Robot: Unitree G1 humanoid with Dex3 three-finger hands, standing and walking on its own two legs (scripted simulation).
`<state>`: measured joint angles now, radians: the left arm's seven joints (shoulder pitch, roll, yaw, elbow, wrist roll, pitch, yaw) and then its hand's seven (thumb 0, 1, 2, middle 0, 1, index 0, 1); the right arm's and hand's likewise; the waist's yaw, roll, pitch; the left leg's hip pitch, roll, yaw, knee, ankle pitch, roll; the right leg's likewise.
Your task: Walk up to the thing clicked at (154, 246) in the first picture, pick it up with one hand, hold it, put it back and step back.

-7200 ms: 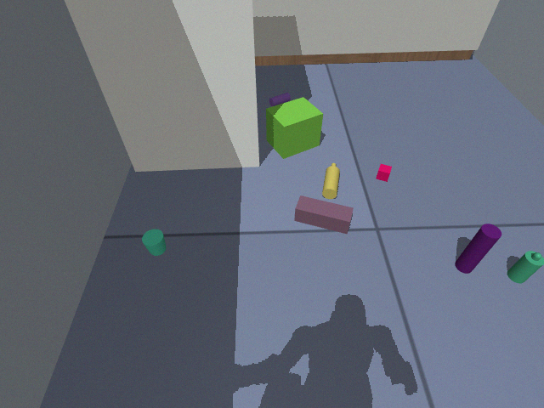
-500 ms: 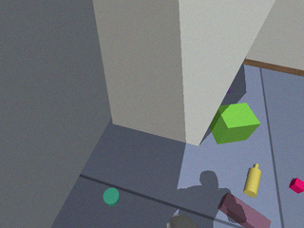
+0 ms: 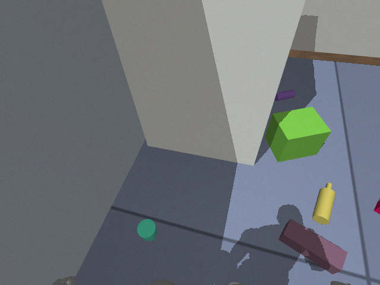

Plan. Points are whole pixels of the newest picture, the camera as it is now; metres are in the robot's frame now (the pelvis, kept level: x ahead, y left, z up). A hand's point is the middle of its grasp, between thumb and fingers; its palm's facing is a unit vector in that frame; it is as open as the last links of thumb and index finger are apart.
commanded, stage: walk up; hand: left
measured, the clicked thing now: (148, 231) +0.45 +0.27 -0.71
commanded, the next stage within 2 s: none
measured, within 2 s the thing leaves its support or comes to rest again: neither
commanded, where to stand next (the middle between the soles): +0.07 +0.02 m, yaw +1 degrees
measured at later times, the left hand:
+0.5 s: hand out of the picture +0.02 +0.31 -0.13, palm faces +0.01 -0.92 -0.39, open 7.4 cm
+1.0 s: hand out of the picture +0.07 +0.31 -0.16, palm faces +0.05 -0.93 -0.36, open 7.4 cm
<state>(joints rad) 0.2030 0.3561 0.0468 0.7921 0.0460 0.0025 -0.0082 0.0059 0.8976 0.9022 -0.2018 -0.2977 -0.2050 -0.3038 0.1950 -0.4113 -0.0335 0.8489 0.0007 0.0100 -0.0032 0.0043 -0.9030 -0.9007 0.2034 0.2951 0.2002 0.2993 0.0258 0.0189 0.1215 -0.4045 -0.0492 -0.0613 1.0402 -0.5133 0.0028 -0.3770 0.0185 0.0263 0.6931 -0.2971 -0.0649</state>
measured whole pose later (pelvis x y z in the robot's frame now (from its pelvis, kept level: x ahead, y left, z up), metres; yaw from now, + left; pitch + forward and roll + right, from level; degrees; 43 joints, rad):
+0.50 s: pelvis +0.00 +0.02 +0.01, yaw +2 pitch -4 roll +1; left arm 0.34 0.44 0.06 0.94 0.00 0.00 -0.03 0.01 0.90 0.90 -0.20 -0.30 -0.20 -0.30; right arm 0.36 -0.40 -0.05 0.88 -0.04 -0.01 0.03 0.01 -0.90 -0.90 0.20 0.30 0.20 0.30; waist -0.02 -0.03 0.06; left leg -0.18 0.01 0.06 0.54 -0.29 0.03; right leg -0.43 -0.04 0.05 0.76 -0.28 0.01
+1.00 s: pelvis -0.04 +0.04 -0.01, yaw +4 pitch -4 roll +1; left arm 0.10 0.39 0.04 0.90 0.02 0.06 0.01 0.00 0.90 0.90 -0.20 -0.30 -0.20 -0.30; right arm 0.24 -0.35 -0.02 0.96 -0.03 -0.01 -0.01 0.00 -0.90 -0.90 0.20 0.30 0.20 0.30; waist -0.01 -0.06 0.10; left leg -0.28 -0.03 -0.03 0.75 -0.41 0.01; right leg -0.48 -0.01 0.10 0.94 -0.47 -0.03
